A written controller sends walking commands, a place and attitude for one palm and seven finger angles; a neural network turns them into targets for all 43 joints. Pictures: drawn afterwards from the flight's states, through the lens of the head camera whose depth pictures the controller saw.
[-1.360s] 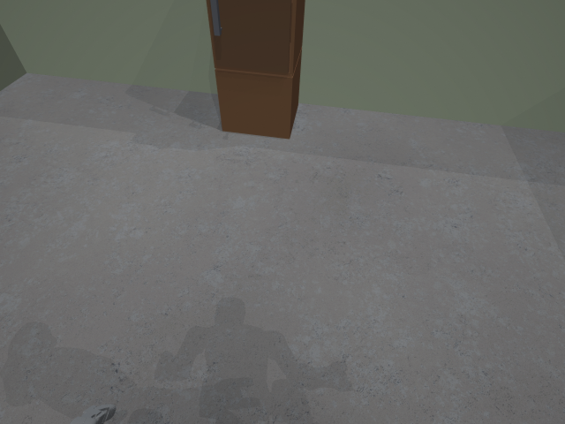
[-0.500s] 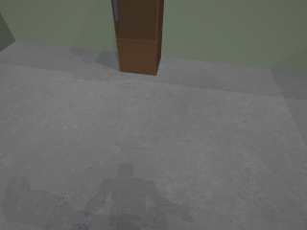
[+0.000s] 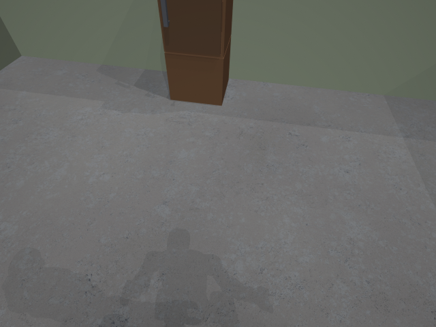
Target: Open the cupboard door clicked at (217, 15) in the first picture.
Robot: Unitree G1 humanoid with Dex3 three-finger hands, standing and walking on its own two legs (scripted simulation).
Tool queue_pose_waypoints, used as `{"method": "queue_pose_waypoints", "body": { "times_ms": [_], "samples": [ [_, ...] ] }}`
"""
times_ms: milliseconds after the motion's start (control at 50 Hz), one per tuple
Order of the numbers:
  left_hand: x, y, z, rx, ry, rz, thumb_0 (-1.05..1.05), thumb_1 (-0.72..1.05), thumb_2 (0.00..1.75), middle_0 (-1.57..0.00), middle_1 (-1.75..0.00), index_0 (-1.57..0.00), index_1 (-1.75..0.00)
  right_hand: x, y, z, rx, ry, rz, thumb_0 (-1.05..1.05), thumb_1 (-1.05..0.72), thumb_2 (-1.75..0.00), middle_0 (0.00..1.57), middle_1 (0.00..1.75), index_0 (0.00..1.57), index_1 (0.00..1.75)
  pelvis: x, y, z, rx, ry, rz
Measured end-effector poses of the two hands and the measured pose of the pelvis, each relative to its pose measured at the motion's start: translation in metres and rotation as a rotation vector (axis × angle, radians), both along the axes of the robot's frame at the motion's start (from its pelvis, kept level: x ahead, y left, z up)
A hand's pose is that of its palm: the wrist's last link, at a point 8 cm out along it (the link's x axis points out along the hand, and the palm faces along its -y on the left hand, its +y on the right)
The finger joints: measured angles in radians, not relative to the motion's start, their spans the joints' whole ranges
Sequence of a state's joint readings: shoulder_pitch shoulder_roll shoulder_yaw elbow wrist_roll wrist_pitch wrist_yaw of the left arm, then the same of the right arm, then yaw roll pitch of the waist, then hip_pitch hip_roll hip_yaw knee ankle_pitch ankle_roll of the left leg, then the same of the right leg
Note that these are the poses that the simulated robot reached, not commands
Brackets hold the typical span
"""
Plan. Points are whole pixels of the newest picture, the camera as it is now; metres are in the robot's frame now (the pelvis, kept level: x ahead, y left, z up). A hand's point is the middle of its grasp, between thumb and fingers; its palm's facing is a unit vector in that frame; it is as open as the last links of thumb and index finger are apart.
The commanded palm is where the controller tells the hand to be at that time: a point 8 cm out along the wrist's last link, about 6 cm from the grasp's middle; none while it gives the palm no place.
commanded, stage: look at it before walking up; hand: left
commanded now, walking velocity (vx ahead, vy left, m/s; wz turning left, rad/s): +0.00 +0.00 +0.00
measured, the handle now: (165, 9) +1.79 +0.42 -0.09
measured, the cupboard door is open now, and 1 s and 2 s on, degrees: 0 0 0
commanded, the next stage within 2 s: walk to a spot facing it in 0.18 s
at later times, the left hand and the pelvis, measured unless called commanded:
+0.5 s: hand out of the picture +0.06 +0.23 -0.18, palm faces +0.06 -0.97 -0.25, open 7.4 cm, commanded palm none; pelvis +0.03 +0.01 -0.01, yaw +4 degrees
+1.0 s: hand (100, 298) +0.21 +0.28 -0.18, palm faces +0.21 -0.97 -0.14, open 7.4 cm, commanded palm none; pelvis +0.19 +0.10 +0.00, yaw +12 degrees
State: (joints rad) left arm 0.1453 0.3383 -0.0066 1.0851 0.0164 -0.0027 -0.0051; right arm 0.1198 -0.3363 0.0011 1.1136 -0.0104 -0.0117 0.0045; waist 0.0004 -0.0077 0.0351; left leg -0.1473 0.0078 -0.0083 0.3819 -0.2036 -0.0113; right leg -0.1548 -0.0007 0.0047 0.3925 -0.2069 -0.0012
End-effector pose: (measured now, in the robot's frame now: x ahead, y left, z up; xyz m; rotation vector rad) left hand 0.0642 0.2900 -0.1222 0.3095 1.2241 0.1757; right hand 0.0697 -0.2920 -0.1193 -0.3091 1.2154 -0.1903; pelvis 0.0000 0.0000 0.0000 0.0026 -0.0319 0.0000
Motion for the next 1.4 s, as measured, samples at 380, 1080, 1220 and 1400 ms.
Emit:
{"method": "queue_pose_waypoints", "body": {
  "times_ms": [380,1080,1220,1400],
  "samples": [
    [0.005,-0.004,-0.003,-0.008,-0.006,0.014,0.01,0.91,0.9,-0.21,-0.3,-0.2,-0.3,0.009,0.006,-0.001,0.005,-0.004,0.006,0.01,-0.9,-0.89,0.2,0.3,0.2,0.3,0.008,0.001,-0.001,-0.004,0.001,0.008],
    [0.201,0.037,-0.032,-0.194,-0.044,0.218,0.01,0.91,0.9,-0.2,-0.3,-0.2,-0.3,0.087,0.186,-0.022,0.161,0.358,-0.038,0.0,-0.9,-0.89,0.2,0.3,0.2,0.3,0.23,0.097,-0.011,-0.003,0.033,0.226],
    [0.317,0.034,-0.038,-0.153,-0.182,0.206,0.01,0.91,0.9,-0.2,-0.3,-0.2,-0.3,0.169,0.166,-0.047,0.158,0.442,-0.013,0.0,-0.9,-0.89,0.2,0.3,0.2,0.3,0.319,0.09,-0.034,-0.013,0.021,0.261],
    [0.303,0.04,-0.022,-0.107,-0.025,0.37,-0.01,0.95,0.9,-0.2,-0.3,-0.2,-0.3,0.398,0.159,-0.032,0.119,0.131,0.162,0.01,-0.91,-0.89,0.19,0.3,0.19,0.3,0.402,0.094,-0.009,-0.015,0.013,0.301]
  ]
}}
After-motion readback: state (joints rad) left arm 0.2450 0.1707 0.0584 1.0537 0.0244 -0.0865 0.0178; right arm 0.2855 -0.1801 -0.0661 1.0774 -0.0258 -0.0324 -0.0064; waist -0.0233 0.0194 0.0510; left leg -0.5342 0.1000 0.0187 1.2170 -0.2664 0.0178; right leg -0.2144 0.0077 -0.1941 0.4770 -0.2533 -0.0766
